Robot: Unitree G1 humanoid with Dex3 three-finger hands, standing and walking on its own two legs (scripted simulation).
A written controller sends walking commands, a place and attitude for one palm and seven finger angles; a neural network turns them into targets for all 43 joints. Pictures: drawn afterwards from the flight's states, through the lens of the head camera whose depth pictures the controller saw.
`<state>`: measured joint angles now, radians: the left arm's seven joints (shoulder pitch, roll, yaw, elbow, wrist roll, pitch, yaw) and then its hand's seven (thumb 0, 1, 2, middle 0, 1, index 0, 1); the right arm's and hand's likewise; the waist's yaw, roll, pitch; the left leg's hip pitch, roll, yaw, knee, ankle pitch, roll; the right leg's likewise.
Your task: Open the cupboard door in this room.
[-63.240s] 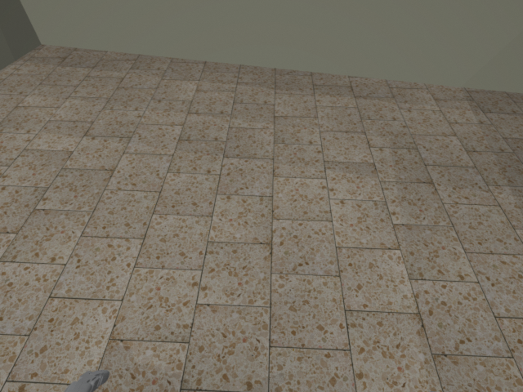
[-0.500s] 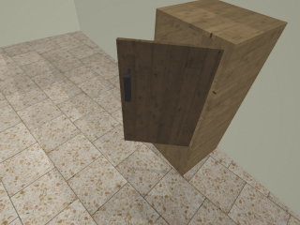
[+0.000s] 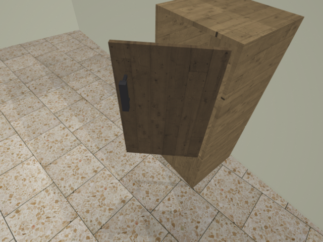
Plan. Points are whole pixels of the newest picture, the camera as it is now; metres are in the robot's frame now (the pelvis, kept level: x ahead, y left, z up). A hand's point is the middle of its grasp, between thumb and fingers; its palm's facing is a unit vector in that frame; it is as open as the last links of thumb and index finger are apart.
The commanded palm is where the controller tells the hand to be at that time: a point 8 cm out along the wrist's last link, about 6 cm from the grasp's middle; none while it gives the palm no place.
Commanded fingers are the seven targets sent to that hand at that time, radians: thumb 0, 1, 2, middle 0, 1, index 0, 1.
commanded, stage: come to a stop and stand still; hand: left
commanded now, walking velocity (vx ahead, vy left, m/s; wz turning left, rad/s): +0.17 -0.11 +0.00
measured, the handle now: (125, 93) +0.58 +0.17 +0.03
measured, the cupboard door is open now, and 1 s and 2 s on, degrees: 47 47 47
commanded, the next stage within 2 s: look again from close up in 1.06 s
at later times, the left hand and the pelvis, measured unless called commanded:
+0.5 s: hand out of the picture +0.06 +0.19 -0.17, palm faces +0.02 -0.97 -0.23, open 7.3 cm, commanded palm none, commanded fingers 0.00 0.90 0.90 -0.20 -0.30 -0.20 -0.30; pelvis +0.02 +0.00 +0.00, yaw -1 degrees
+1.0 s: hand out of the picture -0.02 +0.14 -0.18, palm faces +0.05 -0.99 -0.16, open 7.3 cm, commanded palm none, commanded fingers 0.00 0.90 0.90 -0.20 -0.30 -0.20 -0.30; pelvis -0.02 -0.03 +0.00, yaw +0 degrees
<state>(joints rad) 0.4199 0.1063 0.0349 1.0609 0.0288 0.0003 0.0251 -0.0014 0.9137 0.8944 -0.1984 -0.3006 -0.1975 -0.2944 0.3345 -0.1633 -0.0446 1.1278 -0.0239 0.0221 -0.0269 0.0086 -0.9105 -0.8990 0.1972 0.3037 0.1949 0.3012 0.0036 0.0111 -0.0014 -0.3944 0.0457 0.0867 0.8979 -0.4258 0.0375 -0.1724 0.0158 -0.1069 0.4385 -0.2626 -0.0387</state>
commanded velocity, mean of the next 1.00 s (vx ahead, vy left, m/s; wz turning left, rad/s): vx -0.04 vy -0.02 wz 0.00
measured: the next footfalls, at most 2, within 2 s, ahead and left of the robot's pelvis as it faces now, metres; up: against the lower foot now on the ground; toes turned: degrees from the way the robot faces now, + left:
left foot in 0.16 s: +0.05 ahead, +0.07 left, +0.00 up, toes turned +2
right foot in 0.58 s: +0.06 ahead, -0.15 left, +0.00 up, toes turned -3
